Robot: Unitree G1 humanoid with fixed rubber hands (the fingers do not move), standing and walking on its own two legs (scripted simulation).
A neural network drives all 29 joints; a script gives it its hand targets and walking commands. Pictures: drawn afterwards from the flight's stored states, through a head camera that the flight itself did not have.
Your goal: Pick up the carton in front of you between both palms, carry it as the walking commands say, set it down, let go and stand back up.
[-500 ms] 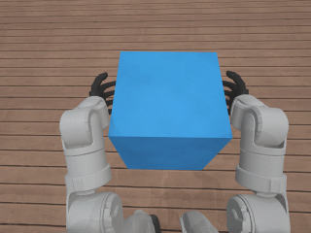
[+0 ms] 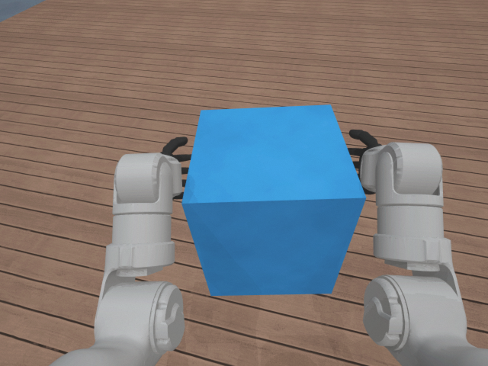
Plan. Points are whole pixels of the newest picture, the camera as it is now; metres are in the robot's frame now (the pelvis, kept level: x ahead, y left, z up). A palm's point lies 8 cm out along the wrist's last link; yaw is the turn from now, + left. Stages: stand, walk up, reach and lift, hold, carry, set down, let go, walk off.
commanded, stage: carry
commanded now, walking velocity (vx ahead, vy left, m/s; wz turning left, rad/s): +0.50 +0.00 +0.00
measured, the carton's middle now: (268, 204) +0.37 +0.02 +0.08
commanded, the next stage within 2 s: none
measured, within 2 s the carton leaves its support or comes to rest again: neither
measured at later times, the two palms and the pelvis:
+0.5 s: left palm (197, 121) +0.59 +0.18 +0.08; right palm (335, 126) +0.57 -0.11 +0.09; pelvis +0.30 +0.05 +0.02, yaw -3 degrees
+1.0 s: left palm (224, 57) +0.86 +0.16 +0.10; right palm (334, 56) +0.87 -0.14 +0.10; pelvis +0.60 +0.00 +0.01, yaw +0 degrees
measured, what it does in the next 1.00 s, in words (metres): walks ahead: left foot, then right foot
